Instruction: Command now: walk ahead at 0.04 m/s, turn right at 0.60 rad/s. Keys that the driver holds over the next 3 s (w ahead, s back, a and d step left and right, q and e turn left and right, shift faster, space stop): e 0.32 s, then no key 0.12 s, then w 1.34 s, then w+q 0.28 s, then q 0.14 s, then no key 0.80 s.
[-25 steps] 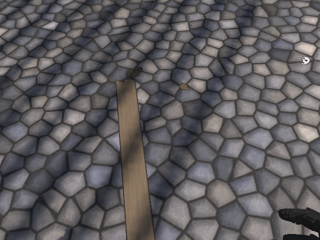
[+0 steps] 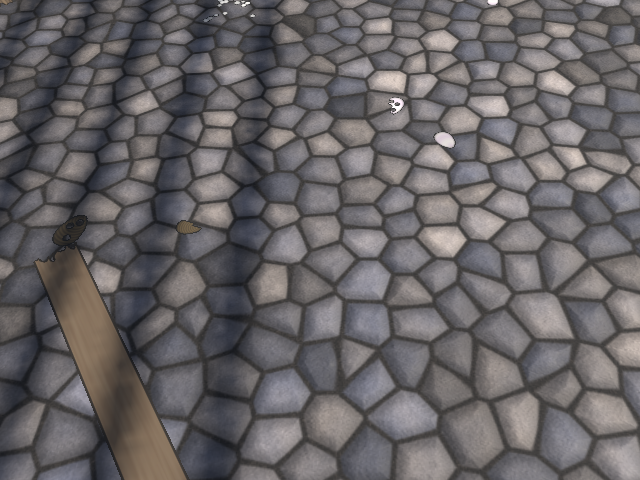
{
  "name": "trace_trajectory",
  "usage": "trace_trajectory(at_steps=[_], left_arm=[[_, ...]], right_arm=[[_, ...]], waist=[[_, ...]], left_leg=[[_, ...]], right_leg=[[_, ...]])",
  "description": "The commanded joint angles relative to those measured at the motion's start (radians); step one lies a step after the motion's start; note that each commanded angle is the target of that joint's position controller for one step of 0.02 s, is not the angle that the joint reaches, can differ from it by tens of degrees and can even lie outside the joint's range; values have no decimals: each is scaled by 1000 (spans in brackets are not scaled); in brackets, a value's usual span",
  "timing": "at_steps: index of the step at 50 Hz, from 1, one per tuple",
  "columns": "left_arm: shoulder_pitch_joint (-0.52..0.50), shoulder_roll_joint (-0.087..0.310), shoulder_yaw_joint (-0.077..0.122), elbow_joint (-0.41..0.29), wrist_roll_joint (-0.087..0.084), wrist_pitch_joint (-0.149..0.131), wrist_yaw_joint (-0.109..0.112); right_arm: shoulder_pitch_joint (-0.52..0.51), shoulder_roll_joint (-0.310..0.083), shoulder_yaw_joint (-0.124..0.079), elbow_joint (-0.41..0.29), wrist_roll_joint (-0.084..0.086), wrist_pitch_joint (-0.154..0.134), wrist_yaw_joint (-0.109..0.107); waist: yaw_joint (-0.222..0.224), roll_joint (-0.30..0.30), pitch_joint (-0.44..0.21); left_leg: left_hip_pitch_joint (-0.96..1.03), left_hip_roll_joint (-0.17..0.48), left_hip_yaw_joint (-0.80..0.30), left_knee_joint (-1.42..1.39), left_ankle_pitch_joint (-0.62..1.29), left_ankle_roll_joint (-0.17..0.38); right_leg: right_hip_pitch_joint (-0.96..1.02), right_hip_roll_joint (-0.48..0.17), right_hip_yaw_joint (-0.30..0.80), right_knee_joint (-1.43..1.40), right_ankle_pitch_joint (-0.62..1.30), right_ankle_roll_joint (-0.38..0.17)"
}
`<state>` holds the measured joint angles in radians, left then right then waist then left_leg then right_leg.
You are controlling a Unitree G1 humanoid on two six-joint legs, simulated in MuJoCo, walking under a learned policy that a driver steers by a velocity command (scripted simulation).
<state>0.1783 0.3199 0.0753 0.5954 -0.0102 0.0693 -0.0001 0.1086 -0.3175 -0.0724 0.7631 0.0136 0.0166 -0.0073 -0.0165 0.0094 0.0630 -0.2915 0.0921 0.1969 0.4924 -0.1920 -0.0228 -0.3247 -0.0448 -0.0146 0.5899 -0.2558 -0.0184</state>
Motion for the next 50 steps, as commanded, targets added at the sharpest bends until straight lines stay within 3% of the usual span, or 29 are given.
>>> trace_trajectory(at_steps=[1,2,3,4,5,6,8,12,16,18,20,22,23,24,25,26,27,29,34,37,39,41,42,43,44,45,46,48,50], left_arm=[[132,265,80,-51,4,-10,27],[125,267,75,-70,38,-31,18],[94,232,65,-62,42,-52,12],[40,204,59,-61,26,-63,14],[5,170,48,-66,10,-64,18],[-22,161,40,-71,5,-62,23],[-22,145,31,-77,12,-58,31],[3,159,39,-70,7,-50,39],[-5,175,46,-75,9,-39,32],[-19,164,41,-75,9,-35,26],[-29,151,35,-70,5,-31,22],[-48,129,25,-65,-6,-28,26],[-10,86,11,-57,4,-31,28],[55,40,-2,-54,20,-38,26],[-6,103,14,-72,20,-49,32],[-35,157,32,-68,8,-58,33],[-32,152,35,-51,5,-62,30],[-18,117,29,-27,9,-69,22],[-104,18,-7,-33,0,-117,1],[-107,26,-9,-29,-8,-133,-11],[-59,43,-3,-12,-15,-139,-17],[55,66,11,34,-20,-137,-12],[158,92,23,56,-24,-135,-2],[276,180,42,67,-3,-133,11],[326,246,59,82,7,-139,-3],[273,163,33,78,4,-151,-11],[230,114,16,72,7,-159,-14],[164,80,3,68,10,-160,-17],[148,75,0,69,13,-161,-13]], right_arm=[[24,-42,-5,-67,-50,-5,10],[-81,-85,-20,-100,-40,-10,-1],[-103,-112,-30,-100,-16,-9,-8],[-75,-113,-35,-87,-10,-7,-14],[-56,-115,-39,-66,-19,-4,-22],[-43,-116,-42,-63,-27,-2,-25],[-24,-103,-41,-62,-19,-6,-21],[-64,-70,-27,-80,-14,-10,-15],[-68,-74,-24,-89,-9,-18,-3],[-42,-80,-25,-83,-5,-22,5],[-23,-77,-24,-84,-4,-28,14],[28,-64,-21,-72,-13,-37,22],[56,-91,-23,-74,-32,-39,20],[43,-163,-32,-79,-46,-35,15],[72,-148,-30,-70,-54,-40,15],[80,-153,-33,-73,-39,-48,11],[78,-142,-30,-63,-24,-52,2],[93,-117,-20,-50,-3,-58,-12],[164,-124,-21,-37,-1,-59,-16],[200,-160,-30,-29,9,-59,-5],[198,-168,-29,-27,21,-54,4],[203,-130,-14,-22,17,-55,10],[190,-79,4,-25,4,-62,15],[161,13,34,-66,-17,-77,21],[138,-39,19,-112,10,-98,10],[130,-119,-4,-105,25,-107,9],[125,-124,-7,-96,29,-112,16],[112,-99,-6,-83,5,-114,24],[107,-64,0,-79,0,-108,35]], waist=[[4,-336,-134],[78,-270,-157],[65,-178,-140],[32,-144,-128],[21,-121,-136],[7,-134,-139],[-2,-140,-169],[24,-144,-161],[38,-163,-156],[39,-170,-168],[33,-172,-174],[-8,-154,-171],[-1,-76,-200],[60,156,-186],[8,242,-129],[-15,192,-75],[-7,169,-43],[-7,153,-11],[-59,156,-30],[-62,169,-28],[-27,154,-27],[35,116,-56],[90,82,-102],[130,-153,-180],[135,-288,-179],[116,-196,-88],[93,-182,-34],[59,-123,3],[40,-119,2]], left_leg=[[-305,-23,9,389,-417,-46],[-387,-87,-174,576,-479,-54],[-397,-66,-224,641,-399,-39],[-403,-53,-241,635,-309,-29],[-396,-45,-250,626,-256,-32],[-364,-54,-247,640,-212,-43],[-318,-77,-245,641,-161,-56],[-293,-94,-261,428,-141,-70],[-191,-118,-273,285,-177,-62],[-141,-116,-266,231,-187,-52],[-83,-114,-255,142,-164,-37],[57,-104,-238,-87,34,-1],[172,-6,-322,-140,97,37],[238,163,-525,-177,95,139],[158,269,-718,-262,-138,280],[159,265,-744,-304,-370,299],[169,230,-710,-314,-450,263],[228,182,-630,-323,-404,220],[191,102,-439,-334,-180,201],[123,122,-419,-319,-159,217],[64,138,-423,-292,-181,214],[-31,114,-397,-206,-164,178],[-111,68,-339,-70,-138,133],[-314,-44,-207,299,-218,53],[-497,-102,-219,538,-369,38],[-570,-36,-271,651,-318,52],[-587,-9,-271,665,-219,69],[-555,29,-264,609,-92,63],[-504,35,-243,559,-4,43]], right_leg=[[350,-277,444,-218,521,-208],[247,-335,541,-257,468,-340],[228,-281,455,-268,409,-308],[219,-229,390,-257,364,-250],[219,-200,358,-248,348,-212],[192,-180,335,-242,394,-205],[185,-155,319,-236,434,-209],[219,-136,358,-215,369,-209],[168,-132,440,-198,319,-221],[168,-133,462,-177,351,-217],[168,-123,481,-147,389,-205],[119,-75,462,-111,323,-149],[43,-20,411,-58,95,-91],[-106,134,233,97,-224,-22],[-207,141,182,233,-351,17],[-277,110,186,379,-311,31],[-328,97,184,432,-256,38],[-396,63,160,445,-156,56],[-247,33,19,194,-39,65],[-104,45,-12,34,-52,49],[16,53,-25,-78,28,22],[226,67,-27,-152,62,-8],[379,10,48,-170,37,-35],[566,-221,381,-257,-111,-125],[544,-351,703,-370,-329,-256],[489,-332,667,-388,-406,-260],[443,-280,562,-395,-355,-235],[363,-213,416,-422,-131,-206],[307,-175,312,-451,53,-198]])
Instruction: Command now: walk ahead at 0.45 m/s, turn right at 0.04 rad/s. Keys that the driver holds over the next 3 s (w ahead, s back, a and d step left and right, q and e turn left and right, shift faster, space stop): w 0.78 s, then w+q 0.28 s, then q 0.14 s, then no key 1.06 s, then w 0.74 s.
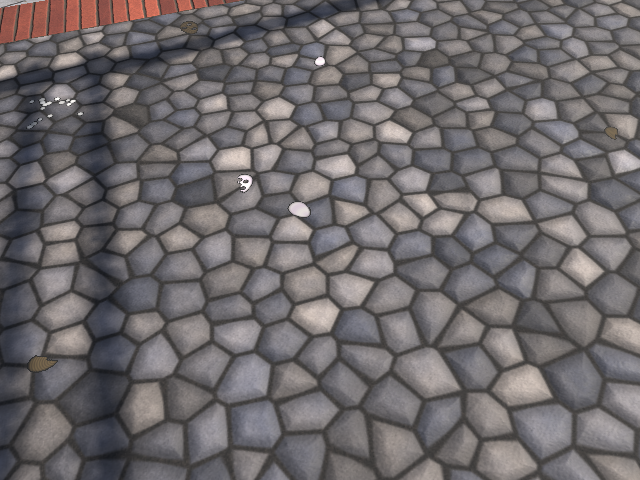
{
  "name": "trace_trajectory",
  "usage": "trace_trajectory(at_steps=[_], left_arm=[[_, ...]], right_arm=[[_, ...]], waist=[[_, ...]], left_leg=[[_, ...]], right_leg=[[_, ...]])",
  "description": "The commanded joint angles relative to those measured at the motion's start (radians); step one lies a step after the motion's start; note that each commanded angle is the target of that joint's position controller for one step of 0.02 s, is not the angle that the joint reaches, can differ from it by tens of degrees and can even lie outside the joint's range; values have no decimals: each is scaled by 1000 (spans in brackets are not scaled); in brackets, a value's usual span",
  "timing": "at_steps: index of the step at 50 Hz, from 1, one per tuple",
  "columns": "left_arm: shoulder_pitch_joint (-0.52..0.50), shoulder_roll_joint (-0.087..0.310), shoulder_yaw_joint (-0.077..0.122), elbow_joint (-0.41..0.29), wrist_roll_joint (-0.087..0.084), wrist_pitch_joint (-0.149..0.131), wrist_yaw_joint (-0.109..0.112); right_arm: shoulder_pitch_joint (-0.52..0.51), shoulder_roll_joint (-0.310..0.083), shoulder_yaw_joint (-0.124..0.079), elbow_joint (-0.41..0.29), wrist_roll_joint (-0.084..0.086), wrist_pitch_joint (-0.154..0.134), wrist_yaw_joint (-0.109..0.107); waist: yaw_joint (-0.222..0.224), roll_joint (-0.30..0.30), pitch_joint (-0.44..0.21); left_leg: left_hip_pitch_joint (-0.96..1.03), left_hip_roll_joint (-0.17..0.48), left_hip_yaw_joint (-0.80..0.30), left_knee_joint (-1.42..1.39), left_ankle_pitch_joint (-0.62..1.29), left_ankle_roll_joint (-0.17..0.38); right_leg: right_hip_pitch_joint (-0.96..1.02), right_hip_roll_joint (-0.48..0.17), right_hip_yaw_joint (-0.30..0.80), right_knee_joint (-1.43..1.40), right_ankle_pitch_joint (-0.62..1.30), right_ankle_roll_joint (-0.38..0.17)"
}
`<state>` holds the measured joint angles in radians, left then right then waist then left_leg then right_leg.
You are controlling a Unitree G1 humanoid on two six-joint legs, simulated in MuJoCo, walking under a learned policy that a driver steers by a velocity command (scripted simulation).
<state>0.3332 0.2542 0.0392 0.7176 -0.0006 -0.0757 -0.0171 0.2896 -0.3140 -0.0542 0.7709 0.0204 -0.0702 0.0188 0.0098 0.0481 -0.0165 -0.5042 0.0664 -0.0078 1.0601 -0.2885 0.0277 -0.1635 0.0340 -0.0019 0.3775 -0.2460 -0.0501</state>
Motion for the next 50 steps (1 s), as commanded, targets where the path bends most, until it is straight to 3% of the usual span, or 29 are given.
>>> trace_trajectory(at_steps=[1,6,10,13,14,15,16,17,18,19,20,21,22,24,26,29,32,36,39,40,41,42,43,44,45,46,47,48,50], left_arm=[[-3,144,37,-47,1,-17,6],[46,175,44,0,-8,-11,21],[101,194,50,49,-21,-4,24],[102,212,58,69,-21,10,29],[97,226,62,70,-18,16,32],[85,225,60,71,-14,25,34],[87,206,49,63,-4,28,39],[212,90,15,38,1,15,30],[216,82,5,64,-3,-5,24],[105,179,33,34,-38,-20,15],[14,188,32,3,-48,-29,13],[-34,174,30,-7,-33,-31,17],[-24,166,35,0,-18,-23,21],[30,124,28,24,-14,-1,22],[6,108,24,17,-7,14,28],[-113,99,18,-20,3,7,28],[-229,72,5,-44,-2,-10,12],[-342,82,4,-82,-15,-21,-12],[-352,108,12,-97,-14,-25,-26],[-323,123,19,-92,-12,-27,-27],[-233,148,34,-70,-9,-29,-23],[-75,200,60,-27,-5,-30,-13],[108,282,80,-3,7,-25,0],[116,317,86,14,9,-20,-6],[93,203,60,-2,0,-20,-4],[30,166,47,-3,-1,-22,0],[-33,148,40,-5,4,-24,0],[-79,120,34,-3,7,-28,-1],[-115,103,34,7,17,-42,-1]], right_arm=[[-86,-58,-15,-90,-9,-17,11],[-256,-8,10,-141,-10,-18,20],[-350,-24,10,-178,0,-25,39],[-332,-56,0,-183,-4,-29,47],[-283,-77,-11,-174,-7,-28,42],[-158,-110,-30,-142,-8,-24,33],[7,-153,-48,-103,-9,-18,19],[126,-252,-71,-88,-35,-13,12],[161,-188,-54,-68,-16,-11,16],[93,-142,-36,-70,-8,-7,12],[22,-122,-29,-79,-8,-5,8],[-34,-103,-24,-78,-19,-8,10],[-69,-76,-16,-83,-32,-16,12],[-92,-66,-16,-77,-30,-28,15],[-83,-80,-20,-56,-21,-40,14],[-44,-104,-26,-30,-19,-38,2],[1,-125,-30,-11,-10,-28,-7],[87,-148,-35,33,0,-8,-11],[99,-161,-41,52,3,13,-19],[97,-166,-43,55,4,18,-21],[78,-169,-42,53,4,24,-23],[76,-140,-29,47,-4,27,-24],[86,-68,0,14,-34,23,-25],[220,25,24,6,-8,2,-18],[137,-104,-5,21,18,-9,-17],[49,-140,-20,-7,31,-15,-16],[10,-125,-19,-13,24,-14,-21],[-3,-113,-24,-14,12,-7,-22],[41,-73,-24,-2,16,19,-18]], waist=[[12,-148,78],[54,-127,104],[65,-117,130],[28,-126,94],[-2,-146,46],[-74,-147,-40],[-148,-135,-158],[-117,80,-343],[-126,203,-453],[-129,130,-279],[-106,59,-142],[-71,-8,-45],[-31,8,-19],[9,33,-13],[19,25,21],[-10,0,59],[-56,-9,76],[-98,-8,95],[-75,8,82],[-53,18,63],[6,22,11],[80,6,-103],[135,-131,-280],[58,-382,-384],[108,-234,-294],[100,-190,-158],[68,-122,-93],[43,-121,-36],[1,-150,-15]], left_leg=[[-288,58,-28,-46,129,-22],[-171,11,16,-379,341,-53],[-132,-13,4,-506,378,-17],[-74,-40,17,-545,284,29],[11,-70,43,-539,241,48],[184,-104,76,-552,237,78],[466,-47,25,-517,262,117],[903,233,-409,-516,114,271],[971,321,-754,-706,-36,316],[849,291,-655,-752,-137,265],[682,257,-515,-777,-101,235],[520,219,-417,-812,-1,224],[421,182,-345,-839,89,212],[325,151,-272,-895,162,226],[278,146,-207,-933,222,239],[300,122,-132,-954,284,224],[312,88,-60,-953,299,187],[441,142,-77,-914,288,181],[557,189,-98,-840,385,157],[567,189,-107,-791,479,147],[554,161,-91,-681,626,129],[469,105,-59,-489,643,99],[251,24,-14,-155,320,59],[-112,-131,-50,130,-293,11],[-211,-76,-147,220,-281,14],[-249,-34,-127,217,-182,19],[-214,10,-108,180,-97,10],[-187,35,-109,130,-41,1],[-99,61,-107,102,19,-13]], right_leg=[[139,-244,260,-246,115,-169],[68,-204,116,-264,252,-148],[134,-256,114,-246,268,-137],[237,-283,106,-153,486,-108],[258,-276,97,-77,672,-96],[241,-243,66,80,837,-75],[100,-202,42,302,768,-42],[-306,-66,7,724,338,28],[-449,38,131,916,-306,42],[-560,-29,158,986,-285,31],[-572,-82,111,951,-202,20],[-548,-122,87,880,-128,20],[-483,-157,94,823,-74,19],[-405,-173,89,781,-34,34],[-426,-185,77,714,7,56],[-490,-190,68,528,183,77],[-435,-151,28,306,348,74],[-449,-122,25,178,356,57],[-441,-104,28,126,236,19],[-378,-87,18,114,191,6],[-243,-58,-7,82,179,-16],[6,-71,0,91,203,-50],[324,-287,232,135,228,-112],[579,-464,672,8,-15,-249],[511,-431,648,-51,-129,-206],[388,-402,485,-71,-82,-164],[264,-363,383,-99,21,-145],[175,-327,296,-134,90,-136],[76,-297,187,-194,169,-132]])
Over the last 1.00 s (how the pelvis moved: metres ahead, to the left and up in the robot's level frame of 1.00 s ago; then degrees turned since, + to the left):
0.13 -0.08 0.01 -17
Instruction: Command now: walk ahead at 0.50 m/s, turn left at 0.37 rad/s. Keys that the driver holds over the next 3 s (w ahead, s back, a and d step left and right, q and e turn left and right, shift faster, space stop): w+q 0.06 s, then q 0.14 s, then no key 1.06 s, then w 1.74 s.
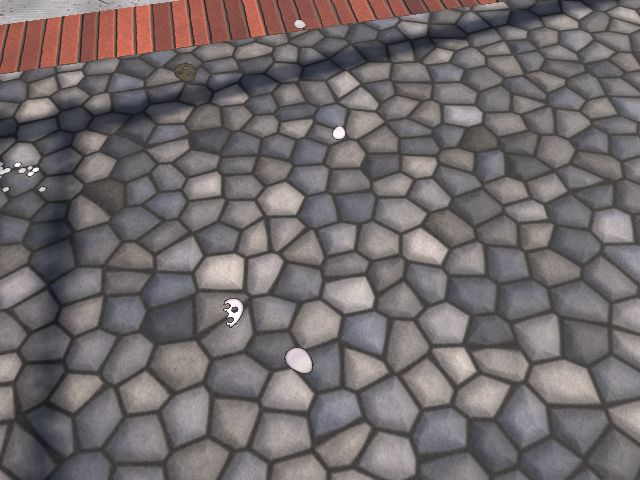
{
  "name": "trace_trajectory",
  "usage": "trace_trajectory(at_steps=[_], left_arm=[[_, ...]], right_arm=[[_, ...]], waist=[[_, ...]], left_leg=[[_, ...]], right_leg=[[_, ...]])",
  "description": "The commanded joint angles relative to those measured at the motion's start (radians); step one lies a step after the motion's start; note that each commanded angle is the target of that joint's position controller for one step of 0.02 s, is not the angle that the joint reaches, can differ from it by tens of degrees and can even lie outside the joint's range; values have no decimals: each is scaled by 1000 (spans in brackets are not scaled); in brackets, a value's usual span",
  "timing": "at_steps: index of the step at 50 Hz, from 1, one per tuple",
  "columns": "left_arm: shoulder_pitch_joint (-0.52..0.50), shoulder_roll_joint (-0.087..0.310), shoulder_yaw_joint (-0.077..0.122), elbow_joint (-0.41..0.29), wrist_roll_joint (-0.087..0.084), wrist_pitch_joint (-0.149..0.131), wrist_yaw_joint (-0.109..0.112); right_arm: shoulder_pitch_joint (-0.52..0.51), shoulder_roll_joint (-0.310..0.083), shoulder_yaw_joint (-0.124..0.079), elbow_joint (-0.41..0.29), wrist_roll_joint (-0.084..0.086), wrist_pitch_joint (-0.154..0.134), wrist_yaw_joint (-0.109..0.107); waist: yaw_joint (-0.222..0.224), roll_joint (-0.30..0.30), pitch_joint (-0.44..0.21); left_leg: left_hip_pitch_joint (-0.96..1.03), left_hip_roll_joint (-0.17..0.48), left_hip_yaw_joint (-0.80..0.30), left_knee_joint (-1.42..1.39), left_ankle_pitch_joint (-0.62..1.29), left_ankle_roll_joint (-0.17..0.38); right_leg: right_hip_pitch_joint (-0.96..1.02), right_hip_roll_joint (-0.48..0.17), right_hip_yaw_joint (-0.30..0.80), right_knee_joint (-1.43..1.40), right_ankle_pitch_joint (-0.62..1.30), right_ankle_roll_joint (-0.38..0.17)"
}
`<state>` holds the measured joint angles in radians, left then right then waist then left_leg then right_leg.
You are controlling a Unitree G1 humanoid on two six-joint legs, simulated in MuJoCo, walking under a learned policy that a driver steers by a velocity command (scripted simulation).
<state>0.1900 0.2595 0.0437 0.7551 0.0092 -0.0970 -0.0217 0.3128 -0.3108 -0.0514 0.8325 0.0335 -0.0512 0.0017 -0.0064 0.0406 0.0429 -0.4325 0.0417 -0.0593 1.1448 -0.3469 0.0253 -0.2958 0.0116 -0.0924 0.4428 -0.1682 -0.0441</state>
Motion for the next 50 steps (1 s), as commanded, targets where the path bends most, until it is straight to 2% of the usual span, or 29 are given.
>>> trace_trajectory(at_steps=[1,3,5,6,8,11,14,15,16,17,18,19,20,21,22,23,24,26,28,31,33,35,36,37,38,39,40,43,50], left_arm=[[19,100,32,-21,5,-27,4],[13,120,40,-3,6,-34,8],[-8,134,44,5,10,-27,19],[-21,143,46,5,9,-21,26],[-9,162,50,12,4,-7,40],[37,188,59,37,-15,17,50],[17,214,70,46,-41,40,55],[2,212,70,45,-46,47,57],[13,190,62,48,-40,51,55],[62,138,41,31,2,47,51],[204,59,7,32,15,43,30],[155,154,27,72,-11,49,18],[64,171,34,45,-42,59,17],[24,150,31,44,-33,70,29],[9,151,35,50,-20,86,43],[33,149,37,58,-17,101,51],[59,141,38,69,-14,110,57],[77,120,33,86,-10,113,69],[48,103,26,89,-7,114,75],[7,109,26,92,-12,115,72],[10,103,26,104,-9,111,67],[36,92,21,126,6,103,57],[36,118,22,123,18,98,56],[8,191,37,123,9,97,59],[3,156,35,141,2,93,54],[-10,115,23,142,7,84,50],[-26,102,18,147,12,75,49],[-9,102,14,169,2,55,48],[23,100,9,219,-5,67,56]], right_arm=[[22,-58,-25,-64,3,11,-1],[-12,-43,-25,-83,-4,26,-4],[-56,-39,-25,-108,-13,27,-2],[-75,-30,-21,-118,-17,24,4],[-149,-5,-11,-147,-26,17,21],[-198,-12,-15,-189,-27,20,44],[-155,-56,-35,-204,-39,24,52],[-79,-84,-50,-186,-41,22,51],[13,-126,-71,-159,-42,17,40],[70,-214,-88,-160,-51,20,16],[-14,-243,-72,-197,-71,19,7],[-19,-146,-49,-217,-55,24,16],[-80,-117,-38,-212,-45,22,22],[-122,-87,-29,-198,-34,23,24],[-160,-65,-21,-193,-32,25,21],[-182,-79,-24,-189,-43,26,18],[-199,-83,-27,-186,-55,25,16],[-215,-74,-26,-174,-63,19,8],[-218,-71,-26,-156,-59,21,-1],[-218,-70,-22,-132,-59,32,-11],[-227,-56,-15,-116,-53,39,-11],[-211,-29,-4,-92,-42,43,-11],[-179,-12,3,-77,-48,40,-9],[-138,-22,-3,-75,-53,35,-5],[-174,-21,-4,-75,-57,36,-7],[-203,-26,-5,-77,-55,38,-9],[-204,-18,-5,-71,-51,43,-14],[-189,-24,-9,-45,-51,52,-18],[-192,-18,-10,18,-40,50,-19]], waist=[[6,-132,-58],[-1,-112,-22],[-6,-103,12],[-5,-104,15],[27,-98,13],[45,-97,-17],[-4,-119,-53],[-50,-108,-91],[-95,-62,-145],[-94,111,-250],[24,251,-411],[-54,72,-505],[-44,49,-348],[-24,-16,-244],[-4,-12,-178],[24,32,-156],[37,54,-153],[44,60,-166],[29,62,-178],[8,75,-156],[17,70,-128],[39,43,-102],[27,5,-88],[-31,-100,-59],[-18,-151,-48],[-11,-151,-39],[-17,-157,-40],[-7,-119,-51],[16,-50,-75]], left_leg=[[-169,88,-51,7,88,-18],[-213,94,-55,-42,146,-31],[-223,82,-36,-167,230,-47],[-190,74,-6,-252,286,-48],[-130,50,58,-396,393,-45],[-109,28,79,-495,397,-23],[-41,-19,93,-546,268,29],[52,-48,104,-598,287,52],[199,-78,109,-685,434,79],[455,102,-105,-637,942,141],[705,365,-487,-611,1185,376],[637,338,-460,-680,979,372],[535,289,-343,-717,826,327],[419,239,-283,-753,658,272],[297,212,-237,-793,553,244],[191,183,-202,-832,494,230],[146,167,-180,-852,470,229],[125,155,-140,-862,469,232],[135,147,-126,-867,382,223],[123,143,-142,-897,145,206],[110,132,-149,-892,27,182],[74,93,-129,-869,-78,119],[54,63,-114,-837,-100,71],[53,-2,-53,-805,-86,36],[150,-36,2,-768,-10,13],[215,-33,4,-733,48,12],[246,-27,3,-719,90,22],[246,-17,-7,-712,187,41],[267,-15,2,-696,348,31]], right_leg=[[181,-273,230,-279,136,-144],[160,-273,156,-307,204,-149],[149,-253,58,-297,389,-141],[138,-231,2,-287,450,-128],[139,-211,-68,-263,522,-113],[238,-251,-76,-197,576,-108],[304,-281,-59,-57,713,-86],[304,-261,-66,52,728,-65],[269,-201,-92,225,656,-25],[65,-128,-103,510,242,35],[-218,21,25,836,-579,94],[-191,-18,191,873,-547,90],[-263,-49,165,852,-490,84],[-286,-79,150,782,-431,84],[-246,-100,154,715,-377,91],[-163,-100,147,680,-321,98],[-118,-91,139,643,-290,105],[-72,-90,136,537,-267,115],[-43,-97,139,427,-228,116],[0,-90,130,308,-167,112],[45,-78,116,198,-124,99],[142,-68,102,15,-1,69],[170,-127,167,-27,53,44],[116,-166,198,-14,4,11],[-9,-142,194,-47,-183,0],[-65,-129,190,-81,-238,15],[-80,-123,183,-91,-213,34],[-16,-104,161,-59,-81,52],[68,-82,139,-25,65,42]])
Over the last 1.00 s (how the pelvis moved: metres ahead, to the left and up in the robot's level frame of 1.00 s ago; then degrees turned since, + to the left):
0.57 -0.01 -0.01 4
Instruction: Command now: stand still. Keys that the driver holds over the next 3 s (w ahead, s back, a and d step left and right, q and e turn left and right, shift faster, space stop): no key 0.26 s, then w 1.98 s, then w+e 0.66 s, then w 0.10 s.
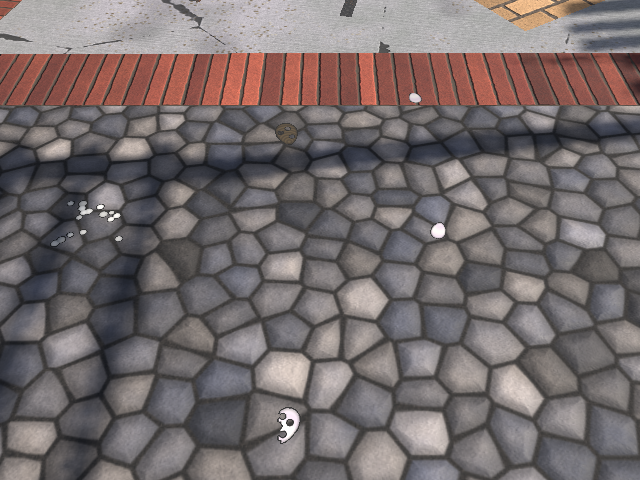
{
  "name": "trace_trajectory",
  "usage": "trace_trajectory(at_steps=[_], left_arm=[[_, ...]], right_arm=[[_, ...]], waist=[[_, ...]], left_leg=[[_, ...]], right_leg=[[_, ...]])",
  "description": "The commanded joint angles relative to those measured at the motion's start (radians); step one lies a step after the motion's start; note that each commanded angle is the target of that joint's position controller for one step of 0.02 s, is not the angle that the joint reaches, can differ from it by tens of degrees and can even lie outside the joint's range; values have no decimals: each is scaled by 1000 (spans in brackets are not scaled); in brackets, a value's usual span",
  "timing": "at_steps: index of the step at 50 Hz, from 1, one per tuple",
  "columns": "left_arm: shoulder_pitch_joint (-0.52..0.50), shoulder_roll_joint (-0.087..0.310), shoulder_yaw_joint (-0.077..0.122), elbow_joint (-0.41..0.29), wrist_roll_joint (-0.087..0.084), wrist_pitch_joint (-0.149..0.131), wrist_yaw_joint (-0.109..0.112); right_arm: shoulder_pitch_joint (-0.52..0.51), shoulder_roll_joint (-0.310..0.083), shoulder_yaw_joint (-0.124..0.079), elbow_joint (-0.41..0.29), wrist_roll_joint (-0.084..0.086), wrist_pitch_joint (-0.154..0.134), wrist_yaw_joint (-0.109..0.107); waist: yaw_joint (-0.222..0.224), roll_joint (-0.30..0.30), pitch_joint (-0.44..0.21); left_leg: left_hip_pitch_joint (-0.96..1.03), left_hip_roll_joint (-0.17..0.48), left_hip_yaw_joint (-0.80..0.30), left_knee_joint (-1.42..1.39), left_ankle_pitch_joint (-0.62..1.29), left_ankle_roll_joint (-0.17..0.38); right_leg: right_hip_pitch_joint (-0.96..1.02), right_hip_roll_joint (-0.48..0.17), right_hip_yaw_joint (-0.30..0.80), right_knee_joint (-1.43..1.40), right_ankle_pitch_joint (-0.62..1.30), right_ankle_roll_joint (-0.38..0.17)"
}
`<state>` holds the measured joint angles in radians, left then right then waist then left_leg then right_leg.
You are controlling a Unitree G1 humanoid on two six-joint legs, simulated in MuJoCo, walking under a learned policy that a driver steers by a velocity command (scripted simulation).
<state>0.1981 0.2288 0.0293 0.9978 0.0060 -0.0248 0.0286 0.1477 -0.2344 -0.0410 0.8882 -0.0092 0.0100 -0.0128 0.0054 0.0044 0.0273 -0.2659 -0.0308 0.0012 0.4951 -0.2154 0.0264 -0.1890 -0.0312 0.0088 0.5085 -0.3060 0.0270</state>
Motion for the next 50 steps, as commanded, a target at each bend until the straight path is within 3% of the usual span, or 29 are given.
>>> trace_trajectory(at_steps=[1,13,15,17,19,23,26,27,29,30,31,32,33,34,35,36,37,39,42,44,47,48,50], left_arm=[[14,130,23,-19,-2,-3,6],[0,113,18,35,-1,12,7],[28,108,20,55,-8,17,9],[17,119,24,41,-15,15,14],[30,114,22,31,-23,-6,14],[34,91,18,14,-30,-61,-4],[9,53,8,-22,-31,-91,-23],[-5,63,10,-28,-30,-98,-29],[-15,64,10,-35,-34,-107,-40],[29,67,13,-16,-38,-108,-45],[158,71,21,38,-39,-105,-46],[312,139,49,92,-28,-94,-36],[435,277,87,117,-31,-87,-37],[405,193,57,103,-17,-86,-41],[348,118,36,85,-10,-88,-39],[311,102,30,68,-8,-87,-39],[291,103,25,62,-15,-83,-42],[285,68,8,54,-7,-68,-39],[234,106,8,23,2,-61,-19],[265,141,16,28,0,-66,-8],[294,153,27,49,-18,-75,-6],[289,154,31,50,-21,-74,-7],[272,174,42,44,-14,-64,-6]], right_arm=[[-27,-95,-21,-29,4,-10,-5],[-35,-110,-21,73,8,-2,-20],[-17,-107,-22,99,15,1,-21],[-14,-123,-28,104,22,-3,-22],[-7,-119,-27,105,28,-28,-18],[72,-127,-33,126,42,-84,2],[168,-187,-46,149,42,-100,11],[183,-182,-46,148,41,-105,11],[169,-187,-47,136,41,-110,14],[119,-188,-47,117,47,-104,14],[8,-187,-45,78,53,-94,13],[-91,-159,-37,31,49,-94,12],[-110,-97,-21,-12,31,-113,12],[-95,-115,-26,0,27,-123,10],[-58,-117,-28,18,43,-129,20],[-44,-101,-25,30,54,-130,27],[-62,-95,-26,27,51,-130,29],[-92,-71,-25,13,39,-124,37],[-211,-21,-3,-39,30,-109,46],[-305,-12,9,-74,30,-107,47],[-346,-57,4,-110,41,-104,54],[-344,-75,-2,-118,41,-107,56],[-268,-121,-23,-108,38,-109,56]], waist=[[5,-9,-58],[1,-6,-37],[1,-12,-39],[-4,-21,40],[-2,-5,105],[-25,33,98],[-32,173,59],[-35,161,49],[-16,149,27],[20,138,14],[98,113,-4],[166,-13,-33],[184,-308,-70],[149,-235,-45],[104,-131,14],[79,-103,25],[68,-83,58],[51,-98,58],[46,-87,101],[65,-94,123],[47,-108,133],[31,-105,117],[-25,-127,24]], left_leg=[[105,58,-58,-46,226,29],[126,63,-56,-57,235,23],[113,33,-30,-52,-54,30],[16,29,-43,-53,-388,51],[-41,56,-88,-65,-477,76],[29,123,-215,-86,-444,139],[173,291,-515,-191,-352,255],[210,320,-550,-185,-243,270],[238,341,-514,-152,-20,253],[180,326,-443,-133,65,223],[10,258,-309,-83,136,166],[-221,140,-139,128,232,84],[-464,-21,37,458,33,-3],[-597,-11,-36,604,-296,-4],[-665,39,-82,691,-264,16],[-685,69,-62,701,-197,27],[-712,98,-35,667,-139,30],[-628,121,8,585,-44,20],[-456,84,68,330,124,-15],[-343,49,96,166,224,-16],[-306,46,62,47,281,20],[-291,41,55,21,278,37],[-180,3,65,25,224,71]], right_leg=[[-35,-37,36,-91,210,-30],[-11,-15,15,-114,212,-28],[-24,8,-5,-114,-36,-45],[-100,3,19,-107,-303,-84],[-149,-15,53,-97,-383,-110],[-213,-10,59,3,-285,-130],[-325,41,-23,200,-130,-120],[-355,38,-17,232,-143,-123],[-357,27,-7,199,-213,-132],[-256,23,-15,92,-150,-138],[5,31,-25,-79,-15,-148],[287,-45,140,-173,21,-173],[495,-258,506,-265,144,-265],[513,-334,605,-251,278,-310],[507,-316,490,-219,361,-290],[492,-277,381,-221,424,-259],[469,-256,302,-234,501,-230],[371,-204,198,-277,557,-193],[156,-138,92,-366,516,-191],[83,-134,71,-426,482,-193],[162,-178,62,-434,507,-183],[209,-192,54,-405,586,-174],[303,-209,43,-280,897,-152]])
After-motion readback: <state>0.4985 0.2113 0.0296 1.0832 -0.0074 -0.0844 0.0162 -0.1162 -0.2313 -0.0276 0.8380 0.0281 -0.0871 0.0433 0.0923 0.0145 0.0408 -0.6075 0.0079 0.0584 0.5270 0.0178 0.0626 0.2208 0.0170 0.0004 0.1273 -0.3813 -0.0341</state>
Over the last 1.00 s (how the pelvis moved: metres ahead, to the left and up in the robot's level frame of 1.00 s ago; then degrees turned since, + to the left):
0.27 0.03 0.00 12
